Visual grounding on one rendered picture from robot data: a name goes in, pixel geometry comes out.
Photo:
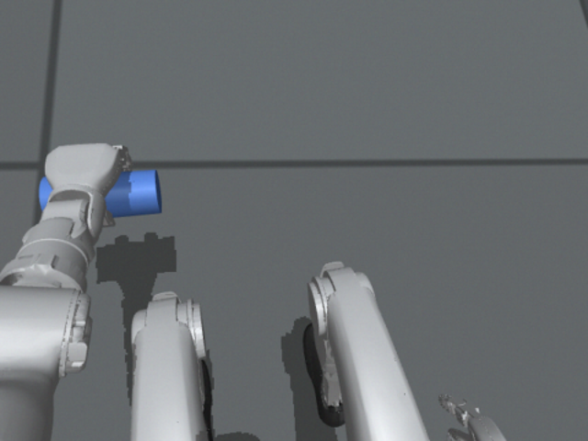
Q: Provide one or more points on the can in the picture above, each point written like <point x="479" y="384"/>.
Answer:
<point x="135" y="193"/>

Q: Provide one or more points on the left robot hand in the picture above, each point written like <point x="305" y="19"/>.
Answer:
<point x="95" y="165"/>

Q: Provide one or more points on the left robot arm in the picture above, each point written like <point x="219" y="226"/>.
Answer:
<point x="45" y="327"/>

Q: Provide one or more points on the right robot hand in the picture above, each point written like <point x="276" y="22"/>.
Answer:
<point x="480" y="428"/>

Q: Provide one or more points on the right robot foot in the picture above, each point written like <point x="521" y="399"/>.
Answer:
<point x="330" y="415"/>

